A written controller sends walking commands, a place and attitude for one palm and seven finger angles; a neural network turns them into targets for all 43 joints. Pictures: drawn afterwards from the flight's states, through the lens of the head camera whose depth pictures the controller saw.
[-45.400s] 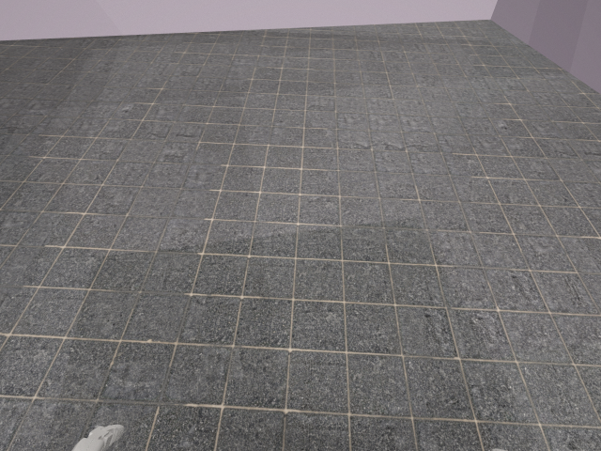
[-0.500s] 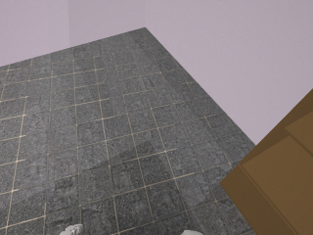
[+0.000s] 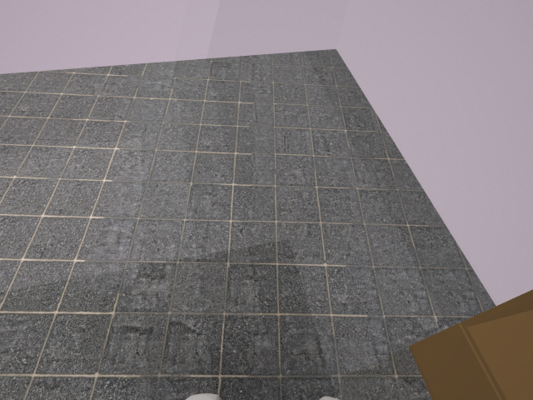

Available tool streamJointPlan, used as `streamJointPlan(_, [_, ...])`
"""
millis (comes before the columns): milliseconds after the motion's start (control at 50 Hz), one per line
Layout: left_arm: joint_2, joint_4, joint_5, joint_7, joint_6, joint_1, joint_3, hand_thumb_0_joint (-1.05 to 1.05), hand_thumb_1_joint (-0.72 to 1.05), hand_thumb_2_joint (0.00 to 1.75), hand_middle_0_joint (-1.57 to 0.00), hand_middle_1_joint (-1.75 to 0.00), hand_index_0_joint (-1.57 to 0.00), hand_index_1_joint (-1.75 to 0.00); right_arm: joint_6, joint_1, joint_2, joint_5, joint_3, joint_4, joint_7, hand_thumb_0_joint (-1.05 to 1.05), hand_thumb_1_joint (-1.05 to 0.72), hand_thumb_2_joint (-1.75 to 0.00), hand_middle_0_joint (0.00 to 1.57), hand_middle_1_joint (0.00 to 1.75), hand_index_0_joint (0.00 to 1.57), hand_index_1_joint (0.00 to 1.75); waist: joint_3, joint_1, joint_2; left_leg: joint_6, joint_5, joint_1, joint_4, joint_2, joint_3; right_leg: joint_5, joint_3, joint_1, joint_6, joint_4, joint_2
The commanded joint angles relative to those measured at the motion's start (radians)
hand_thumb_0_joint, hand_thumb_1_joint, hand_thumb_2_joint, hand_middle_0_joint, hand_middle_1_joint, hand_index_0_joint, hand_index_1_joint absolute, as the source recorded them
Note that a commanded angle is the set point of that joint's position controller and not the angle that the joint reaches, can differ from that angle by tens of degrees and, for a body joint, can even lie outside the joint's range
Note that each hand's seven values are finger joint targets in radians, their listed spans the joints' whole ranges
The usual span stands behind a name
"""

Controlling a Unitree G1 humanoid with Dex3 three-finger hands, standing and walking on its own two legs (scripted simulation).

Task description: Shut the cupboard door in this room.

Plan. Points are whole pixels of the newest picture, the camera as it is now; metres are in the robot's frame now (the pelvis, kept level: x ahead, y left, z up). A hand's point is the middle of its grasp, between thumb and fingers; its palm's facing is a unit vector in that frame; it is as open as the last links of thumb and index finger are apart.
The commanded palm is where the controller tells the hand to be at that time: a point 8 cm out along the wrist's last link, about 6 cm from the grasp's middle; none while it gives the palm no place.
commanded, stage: turn or walk to find it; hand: left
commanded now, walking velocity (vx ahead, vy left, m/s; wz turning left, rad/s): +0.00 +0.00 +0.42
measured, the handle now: out of the picture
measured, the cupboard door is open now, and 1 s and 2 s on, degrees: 57 44 44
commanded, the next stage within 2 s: none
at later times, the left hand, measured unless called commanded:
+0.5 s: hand out of the picture +0.10 +0.17 -0.14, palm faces +0.18 -0.95 -0.26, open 7.4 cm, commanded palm none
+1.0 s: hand out of the picture -0.09 +0.19 -0.18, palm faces +0.49 -0.84 -0.24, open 7.4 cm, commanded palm none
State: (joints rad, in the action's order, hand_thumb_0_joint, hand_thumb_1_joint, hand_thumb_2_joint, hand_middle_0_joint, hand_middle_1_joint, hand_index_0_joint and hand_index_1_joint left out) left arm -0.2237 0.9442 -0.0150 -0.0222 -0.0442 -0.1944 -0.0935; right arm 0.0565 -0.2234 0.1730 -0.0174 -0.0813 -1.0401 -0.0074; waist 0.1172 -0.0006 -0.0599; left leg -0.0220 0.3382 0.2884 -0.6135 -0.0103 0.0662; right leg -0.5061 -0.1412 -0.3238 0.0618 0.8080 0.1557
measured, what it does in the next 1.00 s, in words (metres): steps on the spot, turning left: right foot, then left foot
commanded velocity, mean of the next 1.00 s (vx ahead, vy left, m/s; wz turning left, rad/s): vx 0.00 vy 0.00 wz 0.42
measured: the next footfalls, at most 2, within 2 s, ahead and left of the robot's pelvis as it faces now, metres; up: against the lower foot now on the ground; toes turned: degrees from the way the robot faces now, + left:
right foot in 0.44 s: +0.06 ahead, -0.13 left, +0.00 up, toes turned +6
left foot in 0.94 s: -0.02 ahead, +0.10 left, +0.00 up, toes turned +29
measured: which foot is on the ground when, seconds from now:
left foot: down 0.00-0.46, up 0.48-0.92, down 0.94-1.00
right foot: up 0.00-0.42, down 0.44-0.94, up 0.96-1.00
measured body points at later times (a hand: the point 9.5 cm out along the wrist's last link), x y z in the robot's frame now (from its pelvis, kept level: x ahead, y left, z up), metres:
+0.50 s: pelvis +0.01 -0.04 +0.01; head +0.07 -0.06 +0.45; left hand +0.09 +0.22 -0.12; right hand +0.09 -0.25 -0.16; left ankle -0.02 +0.10 -0.71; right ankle +0.02 -0.13 -0.73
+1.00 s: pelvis +0.01 +0.00 +0.00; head +0.05 +0.05 +0.45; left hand -0.11 +0.23 -0.16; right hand +0.23 -0.18 -0.13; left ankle -0.05 +0.08 -0.72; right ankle +0.01 -0.13 -0.69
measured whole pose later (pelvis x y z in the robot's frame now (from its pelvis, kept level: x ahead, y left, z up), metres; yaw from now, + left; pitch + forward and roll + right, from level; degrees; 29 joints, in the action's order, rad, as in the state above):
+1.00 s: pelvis +0.01 +0.00 +0.00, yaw +26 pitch +1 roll +0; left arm -0.26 1.00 -0.01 -0.02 -0.05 -0.27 -0.08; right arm 0.03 -0.08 0.21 -0.01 -0.05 -0.95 -0.01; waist 0.13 0.04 -0.07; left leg -0.04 0.35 0.27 -0.60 -0.01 0.07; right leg -0.54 -0.18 -0.33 0.06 0.88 0.14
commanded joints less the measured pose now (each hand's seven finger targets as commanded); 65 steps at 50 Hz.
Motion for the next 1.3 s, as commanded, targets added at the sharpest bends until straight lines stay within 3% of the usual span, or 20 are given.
streamJointPlan(0, [-0.067,-0.085,-0.001,-0.006,0.011,0.093,-0.001,0.0,0.9,0.9,-0.2,-0.3,-0.2,-0.3,-0.046,-0.106,0.186,-0.007,-0.036,0.053,0.033,0.0,-0.9,-0.9,0.2,0.3,0.2,0.3,-0.15,-0.06,0.294,-0.154,-0.569,-0.2,0.288,0.336,-0.396,-0.034,0.131,-0.255,-0.003,0.338,-0.024])
streamJointPlan(100, [-0.071,-0.039,0.001,0.01,0.013,0.044,0.001,0.0,0.9,0.9,-0.2,-0.3,-0.2,-0.3,-0.064,-0.062,0.173,-0.001,-0.012,0.078,0.041,0.0,-0.9,-0.9,0.2,0.3,0.2,0.3,-0.141,-0.014,0.186,-0.108,-0.593,-0.211,0.292,0.234,-0.27,0.12,0.119,-0.234,0.018,0.334,-0.047])
streamJointPlan(280, [-0.066,-0.083,0.006,0.007,0.016,0.118,0.019,0.0,0.9,0.9,-0.2,-0.3,-0.2,-0.3,-0.047,-0.078,0.201,-0.008,-0.026,0.096,0.033,0.0,-0.9,-0.9,0.2,0.3,0.2,0.3,-0.151,-0.045,0.217,-0.146,-0.569,-0.215,0.252,0.237,-0.366,0.052,0.109,-0.158,0.026,0.047,-0.091])
streamJointPlan(380, [-0.078,-0.065,0.014,0.003,0.037,0.005,0.018,0.0,0.9,0.9,-0.2,-0.3,-0.2,-0.3,-0.041,-0.009,0.201,-0.001,-0.032,0.125,0.027,0.0,-0.9,-0.9,0.2,0.3,0.2,0.3,-0.192,0.012,0.214,-0.092,-0.557,-0.094,0.144,0.175,-0.376,0.251,0.082,0.102,0.008,-0.32,-0.129])
streamJointPlan(400, [-0.1,-0.056,0.01,0.001,0.048,-0.034,0.013,0.0,0.9,0.9,-0.2,-0.3,-0.2,-0.3,-0.042,-0.008,0.179,0.004,-0.03,0.127,0.023,0.0,-0.9,-0.9,0.2,0.3,0.2,0.3,-0.216,0.029,0.15,-0.045,-0.42,-0.02,0.083,0.128,-0.348,0.37,0.108,0.224,0.004,-0.45,-0.084])
streamJointPlan(420, [-0.175,-0.055,-0.002,-0.007,0.058,-0.066,0.0,0.0,0.9,0.9,-0.2,-0.3,-0.2,-0.3,-0.046,-0.028,0.125,0.015,-0.019,0.143,0.016,0.0,-0.9,-0.9,0.2,0.3,0.2,0.3,-0.251,0.035,-0.047,0.016,-0.147,0.161,-0.058,0.037,-0.25,0.481,0.285,0.392,-0.055,-0.483,0.117])
streamJointPlan(440, [-0.236,-0.059,-0.009,-0.01,0.057,-0.081,-0.014,0.0,0.9,0.9,-0.2,-0.3,-0.2,-0.3,-0.043,0.008,0.1,0.012,-0.017,0.176,0.015,0.0,-0.9,-0.9,0.2,0.3,0.2,0.3,-0.196,0.054,-0.224,0.064,0.266,0.286,-0.272,-0.069,-0.121,0.662,0.481,0.353,-0.18,-0.488,0.333])
streamJointPlan(460, [-0.216,-0.071,-0.004,-0.011,0.053,-0.07,-0.008,0.0,0.9,0.9,-0.2,-0.3,-0.2,-0.3,-0.029,0.01,0.133,0.005,-0.031,0.171,0.017,0.0,-0.9,-0.9,0.2,0.3,0.2,0.3,-0.174,0.046,-0.12,0.058,0.284,0.254,-0.442,-0.029,-0.164,0.642,0.423,0.231,-0.231,-0.487,0.348])
streamJointPlan(480, [-0.165,-0.079,0.001,-0.017,0.057,-0.016,-0.008,0.0,0.9,0.9,-0.2,-0.3,-0.2,-0.3,-0.016,-0.005,0.137,0.002,-0.028,0.161,0.015,0.0,-0.9,-0.9,0.2,0.3,0.2,0.3,-0.14,0.016,-0.152,0.061,0.233,0.268,-0.516,0.001,-0.193,0.619,0.379,0.186,-0.219,-0.503,0.298])
streamJointPlan(520, [-0.124,-0.102,0.003,-0.012,0.057,0.05,0.004,0.0,0.9,0.9,-0.2,-0.3,-0.2,-0.3,-0.005,-0.012,0.124,-0.002,-0.032,0.118,0.0,0.0,-0.9,-0.9,0.2,0.3,0.2,0.3,-0.074,-0.015,-0.075,0.076,0.097,0.268,-0.616,0.022,-0.154,0.552,0.238,0.143,-0.179,-0.489,0.189])
streamJointPlan(560, [-0.108,-0.099,0.001,-0.008,0.065,0.031,0.008,0.0,0.9,0.9,-0.2,-0.3,-0.2,-0.3,-0.002,-0.018,0.11,-0.002,-0.027,0.108,-0.008,0.0,-0.9,-0.9,0.2,0.3,0.2,0.3,-0.08,-0.016,-0.093,0.088,0.03,0.264,-0.623,0.024,-0.129,0.564,0.161,0.15,-0.154,-0.487,0.15])
streamJointPlan(800, [-0.174,-0.04,-0.017,-0.006,0.053,-0.14,-0.019,0.0,0.9,0.9,-0.2,-0.3,-0.2,-0.3,-0.017,0.171,0.079,0.008,0.01,0.15,-0.009,0.0,-0.9,-0.9,0.2,0.3,0.2,0.3,-0.115,0.069,-0.146,0.088,0.121,0.142,-0.166,0.035,-0.001,0.799,0.066,0.277,-0.188,-0.391,0.206])
streamJointPlan(840, [-0.188,-0.031,-0.015,-0.005,0.05,-0.131,-0.022,0.0,0.9,0.9,-0.2,-0.3,-0.2,-0.3,-0.023,0.145,0.084,0.008,0.012,0.148,-0.008,0.0,-0.9,-0.9,0.2,0.3,0.2,0.3,-0.147,0.053,-0.143,0.077,0.072,0.078,-0.054,0.027,0.02,0.809,0.045,0.281,-0.168,-0.347,0.206])
streamJointPlan(880, [-0.187,-0.029,-0.005,-0.003,0.048,-0.097,-0.022,0.0,0.9,0.9,-0.2,-0.3,-0.2,-0.3,-0.035,0.074,0.111,0.005,0.007,0.132,-0.007,0.0,-0.9,-0.9,0.2,0.3,0.2,0.3,-0.192,0.003,-0.087,0.061,-0.113,-0.097,0.171,0.029,0.023,0.746,-0.013,0.222,-0.108,-0.22,0.184])
streamJointPlan(900, [-0.166,-0.045,0.004,0.001,0.044,-0.096,-0.017,0.0,0.9,0.9,-0.2,-0.3,-0.2,-0.3,-0.046,0.007,0.185,-0.002,-0.01,0.12,-0.003,0.0,-0.9,-0.9,0.2,0.3,0.2,0.3,-0.254,-0.037,0.071,0.018,-0.321,-0.287,0.246,0.123,-0.081,0.594,-0.058,0.082,-0.054,-0.047,0.131])
streamJointPlan(920, [-0.097,-0.078,0.011,0.01,0.042,-0.082,0.004,0.0,0.9,0.9,-0.2,-0.3,-0.2,-0.3,-0.051,-0.057,0.296,-0.005,-0.039,0.115,0.007,0.0,-0.9,-0.9,0.2,0.3,0.2,0.3,-0.284,-0.069,0.379,-0.127,-0.748,-0.432,0.244,0.399,-0.448,-0.069,-0.056,-0.209,0.018,0.175,-0.025])
streamJointPlan(940, [-0.099,-0.09,0.004,0.001,0.029,-0.035,0.013,0.0,0.9,0.9,-0.2,-0.3,-0.2,-0.3,-0.037,-0.091,0.319,0.009,-0.041,0.1,0.012,0.0,-0.9,-0.9,0.2,0.3,0.2,0.3,-0.299,-0.081,0.335,-0.21,-0.913,-0.402,0.22,0.462,-0.421,-0.189,0.053,-0.228,0.009,0.267,-0.028])
streamJointPlan(1000, [-0.109,-0.056,0.002,0.006,0.018,0.024,0.007,0.0,0.9,0.9,-0.2,-0.3,-0.2,-0.3,-0.044,0.019,0.228,0.0,-0.019,0.118,0.036,0.0,-0.9,-0.9,0.2,0.3,0.2,0.3,-0.161,-0.04,0.262,-0.17,-0.798,-0.266,0.234,0.32,-0.299,-0.018,0.118,-0.253,0.018,0.347,-0.021])
streamJointPlan(1060, [-0.102,-0.032,0.001,0.013,0.012,-0.012,0.006,0.0,0.9,0.9,-0.2,-0.3,-0.2,-0.3,-0.054,0.035,0.208,0.004,-0.006,0.123,0.037,0.0,-0.9,-0.9,0.2,0.3,0.2,0.3,-0.135,-0.004,0.191,-0.121,-0.738,-0.24,0.256,0.247,-0.228,0.093,0.107,-0.237,0.03,0.355,-0.041])
streamJointPlan(1280, [-0.081,-0.105,0.006,0.007,0.018,0.122,0.021,0.0,0.9,0.9,-0.2,-0.3,-0.2,-0.3,-0.052,-0.055,0.206,-0.005,-0.023,0.118,0.032,0.0,-0.9,-0.9,0.2,0.3,0.2,0.3,-0.141,-0.04,0.217,-0.149,-0.743,-0.246,0.225,0.245,-0.341,0.061,0.108,-0.187,0.048,0.085,-0.076])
